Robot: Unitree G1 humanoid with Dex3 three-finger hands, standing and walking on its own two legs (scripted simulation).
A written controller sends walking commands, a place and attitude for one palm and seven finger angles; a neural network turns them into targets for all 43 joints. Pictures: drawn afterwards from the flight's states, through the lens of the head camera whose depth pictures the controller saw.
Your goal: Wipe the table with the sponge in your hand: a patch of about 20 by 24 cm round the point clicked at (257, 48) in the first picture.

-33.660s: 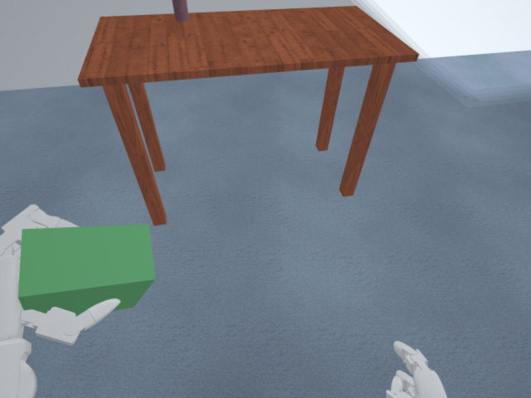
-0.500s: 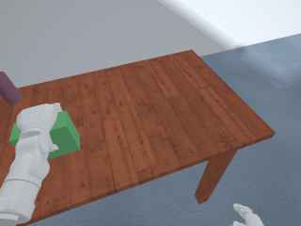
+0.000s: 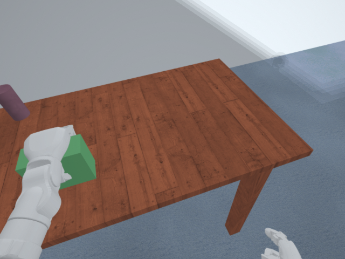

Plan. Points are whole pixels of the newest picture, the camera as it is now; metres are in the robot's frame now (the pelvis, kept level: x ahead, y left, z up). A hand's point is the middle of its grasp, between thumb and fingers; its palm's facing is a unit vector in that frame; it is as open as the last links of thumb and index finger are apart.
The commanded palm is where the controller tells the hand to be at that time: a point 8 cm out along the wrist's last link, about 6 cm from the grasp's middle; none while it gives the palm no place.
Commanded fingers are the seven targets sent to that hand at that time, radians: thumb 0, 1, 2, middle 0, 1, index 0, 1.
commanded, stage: wipe back along the first lane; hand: left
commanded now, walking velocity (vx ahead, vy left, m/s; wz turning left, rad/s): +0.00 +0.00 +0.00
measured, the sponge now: (63, 168) +0.30 +0.32 +0.04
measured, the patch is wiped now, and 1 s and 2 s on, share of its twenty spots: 1.00 1.00 1.00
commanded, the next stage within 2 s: lift the sponge slowly off the table in 0.66 s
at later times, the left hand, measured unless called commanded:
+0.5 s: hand (56, 178) +0.25 +0.29 +0.09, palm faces +0.07 -0.07 -1.00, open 10.1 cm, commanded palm +0.21 +0.28 +0.11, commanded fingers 0.00 0.10 1.30 -1.20 -1.60 -1.20 -1.60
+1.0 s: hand (53, 196) +0.21 +0.27 +0.09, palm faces +0.08 -0.10 -0.99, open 10.1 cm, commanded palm +0.18 +0.27 +0.13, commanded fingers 0.00 0.10 1.30 -1.20 -1.60 -1.20 -1.60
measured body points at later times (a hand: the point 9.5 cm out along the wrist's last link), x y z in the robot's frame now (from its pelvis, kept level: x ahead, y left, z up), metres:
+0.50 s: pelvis +0.01 +0.01 +0.00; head +0.00 -0.03 +0.45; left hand +0.24 +0.29 +0.14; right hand +0.24 -0.21 -0.09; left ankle -0.03 +0.10 -0.74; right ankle -0.01 -0.10 -0.74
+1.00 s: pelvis -0.01 +0.00 +0.00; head -0.03 -0.04 +0.45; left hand +0.20 +0.27 +0.14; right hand +0.22 -0.21 -0.08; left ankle -0.03 +0.10 -0.74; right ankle -0.01 -0.10 -0.74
